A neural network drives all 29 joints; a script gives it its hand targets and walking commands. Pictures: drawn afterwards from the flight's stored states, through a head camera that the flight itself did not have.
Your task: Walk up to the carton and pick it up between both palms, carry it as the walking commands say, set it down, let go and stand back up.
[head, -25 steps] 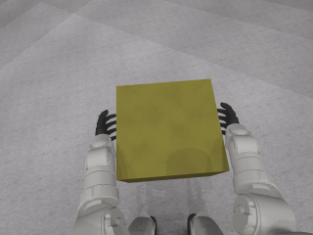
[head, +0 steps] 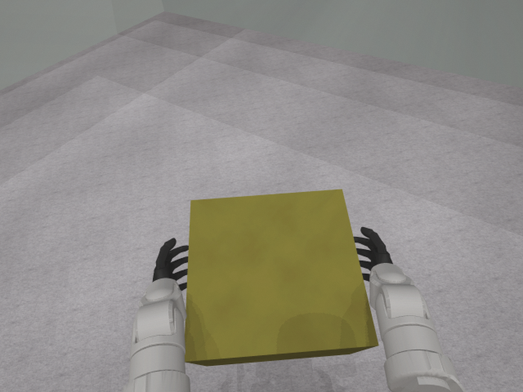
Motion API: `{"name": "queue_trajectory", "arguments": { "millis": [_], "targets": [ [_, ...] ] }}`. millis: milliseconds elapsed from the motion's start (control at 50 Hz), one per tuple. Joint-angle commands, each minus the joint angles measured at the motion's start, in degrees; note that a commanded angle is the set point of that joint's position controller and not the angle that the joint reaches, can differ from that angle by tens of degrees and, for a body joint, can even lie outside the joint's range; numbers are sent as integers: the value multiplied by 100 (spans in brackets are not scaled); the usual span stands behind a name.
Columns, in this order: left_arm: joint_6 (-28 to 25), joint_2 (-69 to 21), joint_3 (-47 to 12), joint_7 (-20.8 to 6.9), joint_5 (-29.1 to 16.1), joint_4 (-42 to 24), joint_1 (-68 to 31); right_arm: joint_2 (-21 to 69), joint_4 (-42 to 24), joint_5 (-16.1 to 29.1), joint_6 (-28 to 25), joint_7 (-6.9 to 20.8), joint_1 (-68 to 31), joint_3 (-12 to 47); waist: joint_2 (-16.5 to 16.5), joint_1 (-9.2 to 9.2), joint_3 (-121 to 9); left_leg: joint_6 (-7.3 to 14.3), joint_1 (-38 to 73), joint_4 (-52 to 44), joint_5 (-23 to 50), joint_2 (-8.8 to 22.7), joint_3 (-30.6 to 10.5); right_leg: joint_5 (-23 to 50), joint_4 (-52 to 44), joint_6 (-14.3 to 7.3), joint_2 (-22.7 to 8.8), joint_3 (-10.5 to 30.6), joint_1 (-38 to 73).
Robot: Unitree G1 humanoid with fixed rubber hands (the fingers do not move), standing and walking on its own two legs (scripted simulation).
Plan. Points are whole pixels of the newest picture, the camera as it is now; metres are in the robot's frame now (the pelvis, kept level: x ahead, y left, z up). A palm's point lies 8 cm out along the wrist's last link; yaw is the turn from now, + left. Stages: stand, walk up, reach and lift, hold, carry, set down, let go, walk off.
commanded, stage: reach and lift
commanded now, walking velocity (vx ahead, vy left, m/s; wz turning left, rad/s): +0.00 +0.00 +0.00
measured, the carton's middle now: (272, 279) +0.32 +0.03 -0.06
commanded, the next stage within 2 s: hold in 1.60 s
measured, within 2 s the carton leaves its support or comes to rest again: neither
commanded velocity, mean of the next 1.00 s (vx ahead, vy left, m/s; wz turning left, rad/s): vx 0.00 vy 0.00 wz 0.00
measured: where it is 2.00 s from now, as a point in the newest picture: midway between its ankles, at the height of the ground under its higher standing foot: outside the picture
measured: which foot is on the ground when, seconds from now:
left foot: down 0.00-1.00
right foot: down 0.00-1.00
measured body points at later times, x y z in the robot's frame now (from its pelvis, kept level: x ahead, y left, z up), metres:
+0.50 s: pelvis -0.02 +0.00 +0.00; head -0.07 +0.00 +0.45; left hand +0.28 +0.18 +0.04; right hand +0.31 -0.17 +0.04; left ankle +0.01 +0.13 -0.74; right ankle +0.02 -0.11 -0.74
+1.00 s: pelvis +0.01 +0.01 +0.01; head -0.04 +0.01 +0.45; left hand +0.30 +0.17 +0.03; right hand +0.29 -0.18 +0.03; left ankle +0.01 +0.13 -0.74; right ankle +0.02 -0.11 -0.74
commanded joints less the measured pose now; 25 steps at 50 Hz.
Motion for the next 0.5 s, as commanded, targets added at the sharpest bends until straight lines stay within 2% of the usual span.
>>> {"name": "queue_trajectory", "arguments": {
  "millis": [0,20,40,60,80,100,120,140,160,180,200,240,260,300,320,340,360,380,420,440,460,480],
  "targets": [
    [180,-5654,-4040,-2217,-1511,-181,-3150,5325,-1218,1384,-195,2069,-3098,3549,-230,-243,-3019,-51,1328,-169,2334,-593,47,2170,-146,5,452,322,2162],
    [250,-5365,-3720,-2207,-1367,-21,-3191,5015,-789,1234,-81,2102,-2984,3118,-147,-303,-2446,-63,1208,-258,2254,-541,28,1905,-217,-3,453,301,1790],
    [292,-5550,-3920,-2192,-1401,-222,-3272,5135,-939,1234,-37,2128,-3029,3199,14,-397,-2454,-97,1343,-291,1970,-538,38,1562,-272,-68,461,286,1932],
    [323,-5581,-4021,-2119,-1519,-425,-3479,5280,-872,1353,49,2168,-3072,3327,-24,-211,-2423,-82,1380,-322,1967,-534,23,1445,-254,-80,455,279,1987],
    [408,-5625,-4044,-2087,-1540,-450,-3527,5198,-974,1360,84,2201,-3146,3292,-27,-302,-2369,-102,1469,-347,1804,-526,10,1313,-314,-82,475,271,2038],
    [446,-5501,-3911,-2079,-1430,-459,-3496,5244,-1052,1394,148,2234,-3262,3280,39,-138,-2156,-91,1437,-385,1656,-542,76,1167,-355,-89,427,306,1945],
    [487,-5442,-3712,-2078,-1379,-224,-3568,5119,-804,1306,201,2265,-3351,3126,-211,-155,-1898,-43,1317,-447,1340,-501,32,862,-376,-62,466,258,1842],
    [507,-5502,-3696,-2059,-1357,-263,-3593,5139,-832,1388,219,2313,-3487,3194,-41,14,-1749,-19,1348,-485,1208,-531,55,674,-392,-100,430,278,1856],
    [563,-5632,-3784,-2048,-1478,-212,-3603,5173,-927,1503,231,2330,-3679,3234,-19,-21,-1767,-22,1470,-499,992,-517,56,427,-401,-104,416,263,1898],
    [643,-5644,-3783,-2042,-1442,-235,-3571,5283,-1153,1562,260,2357,-3946,3348,-144,12,-1665,2,1370,-535,962,-497,46,454,-350,-108,439,212,2057],
    [683,-5618,-3580,-2069,-1365,-12,-3627,4976,-1002,1431,309,2412,-4148,3108,-89,14,-1557,-36,1365,-565,760,-480,54,156,-438,-120,423,258,1812],
    [746,-5737,-3694,-2055,-1432,-38,-3989,5080,-782,1467,332,2465,-4195,3024,119,-55,-1264,-34,1460,-622,289,-467,82,-364,-485,-190,402,220,1633],
    [729,-5730,-3600,-2063,-1422,21,-4094,5099,-849,1481,341,2494,-4496,3010,46,-3,-1249,2,1355,-641,38,-452,51,-507,-433,-178,396,216,1641],
    [770,-5646,-3443,-2106,-1392,175,-4393,5159,-450,1365,420,2575,-4605,2811,-181,-18,-1256,68,1121,-752,-414,-451,90,-748,-429,-101,444,141,1887],
    [758,-5585,-3410,-2126,-1361,115,-4382,5220,-324,1306,438,2596,-4446,2708,-116,-18,-1262,74,1210,-779,-341,-469,99,-696,-494,-127,404,187,1904],
    [733,-5643,-3289,-2131,-1325,331,-4390,5216,-441,1405,401,2597,-4847,2788,-113,93,-1256,139,1092,-786,-580,-446,147,-834,-404,-90,392,181,1879],
    [732,-5647,-3306,-2144,-1345,371,-4371,5210,-362,1355,368,2605,-4767,2661,-220,-54,-1350,88,1267,-740,-248,-454,139,-650,-463,-98,375,174,1780],
    [689,-5651,-3404,-2176,-1447,158,-4644,5371,-330,1381,385,2583,-4608,2731,-193,-25,-1617,89,1309,-674,-51,-504,184,-432,-453,-69,362,206,2009],
    [731,-5463,-3165,-2229,-1346,398,-4720,5336,54,1190,440,2538,-4511,2389,-306,-119,-1116,136,1190,-736,-404,-492,212,-750,-498,-48,350,158,1774],
    [719,-5370,-3096,-2254,-1267,334,-4642,5347,116,1114,437,2542,-4394,2304,-268,-147,-1247,132,1223,-788,-383,-518,246,-653,-543,-18,352,142,1936],
    [657,-5486,-3265,-2274,-1349,221,-4922,5301,23,1117,363,2527,-4547,2280,-188,-254,-1308,127,1262,-753,-268,-516,203,-596,-516,-42,371,139,1808],
    [690,-5492,-3222,-2286,-1368,249,-4767,5319,55,1061,401,2517,-4275,2200,-255,-325,-1262,111,1305,-726,-99,-519,232,-421,-545,-26,358,130,1833]
  ]
}}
